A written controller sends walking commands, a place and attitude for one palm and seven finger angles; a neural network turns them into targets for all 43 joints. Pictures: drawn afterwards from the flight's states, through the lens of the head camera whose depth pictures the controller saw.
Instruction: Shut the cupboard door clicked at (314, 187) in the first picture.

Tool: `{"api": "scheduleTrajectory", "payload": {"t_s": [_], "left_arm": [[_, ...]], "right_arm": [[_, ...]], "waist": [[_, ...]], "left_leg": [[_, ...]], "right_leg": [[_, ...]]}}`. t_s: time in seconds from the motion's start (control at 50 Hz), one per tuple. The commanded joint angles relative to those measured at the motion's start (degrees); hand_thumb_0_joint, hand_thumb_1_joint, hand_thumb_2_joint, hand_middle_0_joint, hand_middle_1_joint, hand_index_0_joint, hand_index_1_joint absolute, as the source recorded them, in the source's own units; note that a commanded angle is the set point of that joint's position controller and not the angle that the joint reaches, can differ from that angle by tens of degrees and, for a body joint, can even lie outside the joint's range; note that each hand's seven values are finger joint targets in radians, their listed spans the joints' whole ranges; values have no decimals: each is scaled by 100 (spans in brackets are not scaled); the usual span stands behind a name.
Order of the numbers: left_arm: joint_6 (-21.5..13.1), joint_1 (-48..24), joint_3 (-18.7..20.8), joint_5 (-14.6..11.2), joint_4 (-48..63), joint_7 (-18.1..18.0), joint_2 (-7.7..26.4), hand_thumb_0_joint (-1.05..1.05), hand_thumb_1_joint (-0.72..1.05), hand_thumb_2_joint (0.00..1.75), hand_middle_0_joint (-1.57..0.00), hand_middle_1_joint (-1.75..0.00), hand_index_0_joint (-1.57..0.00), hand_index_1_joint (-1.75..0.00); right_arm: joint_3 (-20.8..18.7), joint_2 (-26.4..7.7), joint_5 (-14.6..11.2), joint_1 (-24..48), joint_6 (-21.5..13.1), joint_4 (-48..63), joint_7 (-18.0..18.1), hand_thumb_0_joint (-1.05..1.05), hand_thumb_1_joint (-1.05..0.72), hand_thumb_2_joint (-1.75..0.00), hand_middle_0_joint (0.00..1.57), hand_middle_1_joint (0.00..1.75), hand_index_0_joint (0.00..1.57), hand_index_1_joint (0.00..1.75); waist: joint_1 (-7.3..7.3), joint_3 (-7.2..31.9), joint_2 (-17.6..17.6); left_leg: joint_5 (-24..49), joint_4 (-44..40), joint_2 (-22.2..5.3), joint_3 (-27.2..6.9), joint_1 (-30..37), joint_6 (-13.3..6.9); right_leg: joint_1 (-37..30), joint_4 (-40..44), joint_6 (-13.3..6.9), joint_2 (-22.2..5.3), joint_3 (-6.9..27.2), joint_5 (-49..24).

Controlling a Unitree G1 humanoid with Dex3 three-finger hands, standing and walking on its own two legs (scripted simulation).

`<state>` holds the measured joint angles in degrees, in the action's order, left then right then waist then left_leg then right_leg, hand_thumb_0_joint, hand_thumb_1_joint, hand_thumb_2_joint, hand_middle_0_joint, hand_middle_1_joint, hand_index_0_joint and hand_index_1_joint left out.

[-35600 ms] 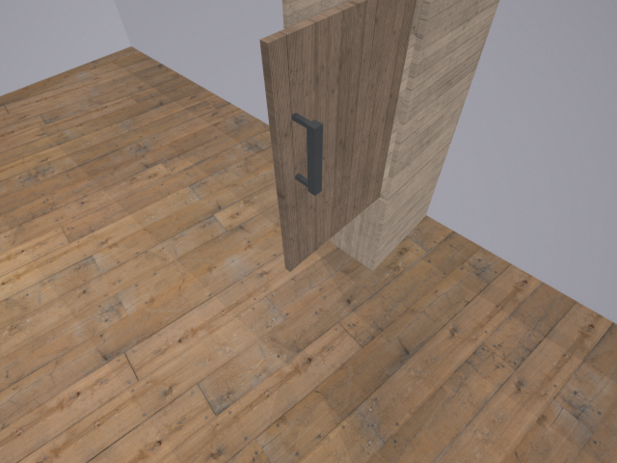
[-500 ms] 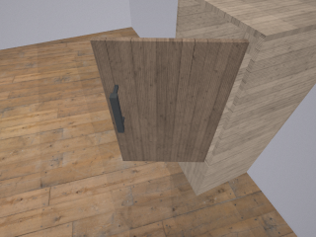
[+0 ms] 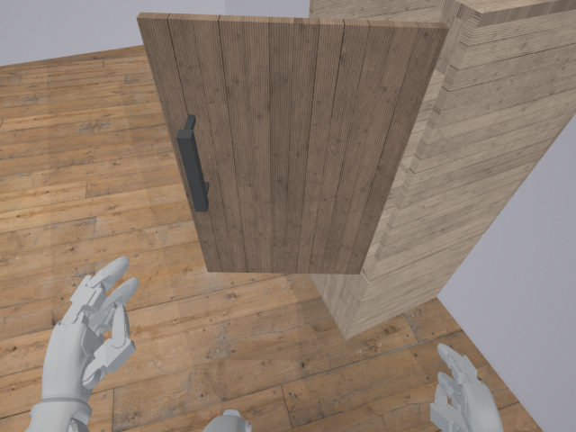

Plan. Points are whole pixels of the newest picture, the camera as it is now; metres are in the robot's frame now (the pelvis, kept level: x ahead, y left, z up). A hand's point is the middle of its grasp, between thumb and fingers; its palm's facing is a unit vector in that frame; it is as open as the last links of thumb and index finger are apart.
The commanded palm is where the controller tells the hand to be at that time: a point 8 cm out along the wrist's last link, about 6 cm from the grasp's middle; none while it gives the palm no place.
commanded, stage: raise the hand and make a fist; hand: left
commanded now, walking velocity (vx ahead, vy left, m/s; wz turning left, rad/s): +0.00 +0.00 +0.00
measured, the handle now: (196, 166) +0.49 +0.18 +0.09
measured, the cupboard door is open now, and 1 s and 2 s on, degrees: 65 65 65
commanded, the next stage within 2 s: bring the fist close to the handle in 1.66 s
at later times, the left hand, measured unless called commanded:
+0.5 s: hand (129, 359) +0.21 +0.21 +0.03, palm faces +0.04 -1.00 -0.03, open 4.5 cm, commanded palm +0.17 +0.26 +0.04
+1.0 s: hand (116, 343) +0.21 +0.21 +0.07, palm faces +0.04 -1.00 -0.03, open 3.1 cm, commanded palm +0.19 +0.26 +0.08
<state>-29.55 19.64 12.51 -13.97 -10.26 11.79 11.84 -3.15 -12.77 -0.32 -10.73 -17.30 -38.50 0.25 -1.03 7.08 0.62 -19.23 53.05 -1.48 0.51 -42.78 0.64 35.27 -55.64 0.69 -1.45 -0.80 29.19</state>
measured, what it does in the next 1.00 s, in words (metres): stands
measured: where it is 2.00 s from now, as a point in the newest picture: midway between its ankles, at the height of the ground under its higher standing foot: outside the picture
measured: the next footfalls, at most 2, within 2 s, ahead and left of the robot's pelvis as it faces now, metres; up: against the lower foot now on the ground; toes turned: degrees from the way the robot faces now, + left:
none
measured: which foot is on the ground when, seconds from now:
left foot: down 0.00-1.00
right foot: down 0.00-1.00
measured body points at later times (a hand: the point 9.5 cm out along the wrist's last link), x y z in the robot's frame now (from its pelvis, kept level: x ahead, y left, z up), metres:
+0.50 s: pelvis +0.00 +0.00 -0.03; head +0.04 -0.01 +0.42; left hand +0.20 +0.26 +0.03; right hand +0.16 -0.23 -0.12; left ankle +0.07 +0.13 -0.68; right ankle -0.02 -0.13 -0.68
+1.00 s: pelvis +0.00 +0.02 -0.01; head +0.03 +0.03 +0.44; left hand +0.20 +0.27 +0.07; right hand +0.20 -0.19 -0.07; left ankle +0.07 +0.13 -0.68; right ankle -0.02 -0.13 -0.68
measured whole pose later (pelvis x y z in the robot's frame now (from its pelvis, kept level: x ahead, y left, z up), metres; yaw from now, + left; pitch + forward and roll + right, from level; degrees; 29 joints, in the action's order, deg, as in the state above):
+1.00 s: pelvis +0.00 +0.02 -0.01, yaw +1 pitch +9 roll -3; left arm -14.9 22.9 8.8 -16.8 7.5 13.4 14.4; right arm 2.5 -12.1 -2.1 -13.1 -12.0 -28.4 3.0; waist 1.7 6.3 -2.9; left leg -22.2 58.8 -1.9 -2.1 -45.8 -0.6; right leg 34.9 -56.1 1.6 -0.4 -3.0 30.1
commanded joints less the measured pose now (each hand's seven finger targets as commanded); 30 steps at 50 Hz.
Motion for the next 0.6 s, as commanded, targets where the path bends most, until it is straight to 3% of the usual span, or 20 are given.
{"api": "scheduleTrajectory", "payload": {"t_s": [0.0, 0.04, 0.08, 0.14, 0.2, 0.24, 0.28, 0.32, 0.34, 0.38, 0.44, 0.46, 0.48, 0.56, 0.58], "left_arm": [[-564, 986, 909, -635, 240, 1331, 1034, 0, 90, 90, -44, -56, -44, -56], [-209, 452, 895, -902, 1072, 1323, 1089, 0, 90, 90, -47, -60, -47, -60], [-132, -134, 879, -900, 2046, 1074, 1284, 0, 90, 90, -51, -64, -51, -64], [-251, -669, 448, -655, 3006, 731, 1194, 0, 90, 90, -57, -70, -57, -70], [-160, -775, 166, -544, 2825, 709, 1122, 0, 90, 90, -62, -76, -62, -76], [103, -508, 261, -594, 2418, 826, 1152, 0, 90, 90, -66, -80, -66, -80], [471, -134, 488, -659, 2075, 928, 1272, 0, 90, 90, -69, -84, -69, -84], [780, 178, 575, -745, 2172, 941, 1201, 0, 90, 90, -73, -88, -73, -88], [905, 265, 674, -786, 2155, 898, 1215, 0, 90, 90, -75, -90, -75, -90], [1022, 491, 882, -800, 2114, 756, 1241, 0, 90, 90, -79, -94, -79, -94], [879, 507, 682, -744, 2380, 589, 1027, 0, 90, 90, -84, -100, -84, -100], [797, 442, 595, -733, 2410, 546, 964, 0, 90, 90, -86, -102, -86, -102], [744, 458, 599, -699, 2389, 517, 1003, 0, 90, 90, -88, -104, -88, -104], [567, 372, 291, -628, 2518, 530, 888, 0, 90, 90, -95, -112, -95, -112], [564, 316, 333, -622, 2609, 521, 984, 0, 90, 90, -97, -114, -97, -114]], "right_arm": [[-294, -844, -132, 552, -205, 1468, 42, 0, -90, -90, 20, 30, 20, 30], [-237, -805, -220, 538, -202, 1771, 164, 0, -90, -90, 20, 30, 20, 30], [-181, -778, -224, 387, -222, 1830, 300, 0, -90, -90, 20, 30, 20, 30], [-97, -739, -186, 177, -308, 1692, 458, 0, -90, -90, 20, 30, 20, 30], [-17, -755, -177, 73, -338, 1467, 587, 0, -90, -90, 20, 30, 20, 30], [-9, -756, -212, 56, -318, 1390, 633, 0, -90, -90, 20, 30, 20, 30], [-2, -743, -247, 106, -270, 1394, 650, 0, -90, -90, 20, 30, 20, 30], [0, -669, -259, 130, -210, 1492, 609, 0, -90, -90, 20, 30, 20, 30], [-13, -644, -256, 129, -175, 1511, 599, 0, -90, -90, 20, 30, 20, 30], [-26, -586, -227, 159, -96, 1513, 569, 0, -90, -90, 20, 30, 20, 30], [-24, -562, -195, 89, -48, 1527, 491, 0, -90, -90, 20, 30, 20, 30], [-29, -576, -185, 71, -52, 1519, 476, 0, -90, -90, 20, 30, 20, 30], [-26, -597, -166, 55, -36, 1518, 473, 0, -90, -90, 20, 30, 20, 30], [-26, -689, -188, -34, -40, 1577, 433, 0, -90, -90, 20, 30, 20, 30], [-22, -709, -184, -36, -39, 1590, 440, 0, -90, -90, 20, 30, 20, 30]], "waist": [[671, 878, -324], [571, 1164, -413], [374, 1181, -196], [68, 1092, -489], [-97, 798, -384], [-58, 752, -188], [156, 847, -297], [306, 1134, -311], [319, 1183, -74], [450, 1277, 0], [379, 1229, -98], [314, 1157, -43], [354, 1085, 37], [225, 1049, -172], [281, 1108, -304]], "left_leg": [[-42, 422, 284, 46, -80, -37], [-606, 503, 249, 16, -106, -99], [-841, 695, 153, -105, -213, -175], [-800, 817, 69, -209, -15, -264], [-812, 926, 20, -293, -236, -286], [-747, 912, 19, -297, -345, -274], [-543, 846, 42, -284, -323, -265], [-187, 666, 57, -280, -80, -241], [-54, 614, 63, -295, -43, -237], [247, 557, 83, -307, -6, -217], [508, 406, 76, -311, 224, -191], [486, 369, 72, -328, 283, -193], [492, 360, 71, -337, 221, -202], [278, 202, 61, -364, 426, -201], [347, 202, 78, -362, 462, -214]], "right_leg": [[1007, 138, -261, 144, 137, -193], [1105, 484, -177, 111, 458, 854], [1273, 616, -124, 163, 653, 1286], [1529, 516, -157, 233, 551, 1036], [1671, 453, -156, 283, 491, 931], [1553, 544, -124, 266, 492, 900], [1261, 618, -129, 249, 545, 746], [905, 598, -107, 198, 451, 205], [772, 604, -50, 171, 433, -104], [489, 505, -22, 169, 359, -696], [529, 317, -34, 206, 105, -1282], [634, 295, -32, 229, 37, -1292], [594, 268, -75, 270, 3, -1244], [818, 262, -132, 318, -146, -899], [727, 254, -163, 333, -123, -967]]}}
